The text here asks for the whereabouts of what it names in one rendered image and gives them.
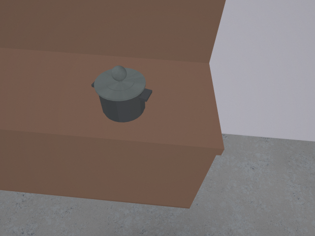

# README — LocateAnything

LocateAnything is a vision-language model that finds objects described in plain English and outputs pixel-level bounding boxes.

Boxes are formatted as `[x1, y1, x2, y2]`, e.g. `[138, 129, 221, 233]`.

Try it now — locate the lid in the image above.
[94, 68, 146, 101]

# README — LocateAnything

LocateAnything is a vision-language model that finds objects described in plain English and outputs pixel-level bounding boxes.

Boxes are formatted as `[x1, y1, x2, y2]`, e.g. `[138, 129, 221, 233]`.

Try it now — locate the knob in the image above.
[111, 65, 126, 81]

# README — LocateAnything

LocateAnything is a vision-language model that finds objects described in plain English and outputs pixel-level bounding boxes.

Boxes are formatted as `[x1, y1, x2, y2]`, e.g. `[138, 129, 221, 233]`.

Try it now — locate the table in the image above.
[0, 0, 226, 208]

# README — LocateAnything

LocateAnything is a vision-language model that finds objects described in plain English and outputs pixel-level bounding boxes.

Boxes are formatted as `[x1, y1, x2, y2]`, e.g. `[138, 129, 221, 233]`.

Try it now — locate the pot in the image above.
[91, 82, 152, 122]

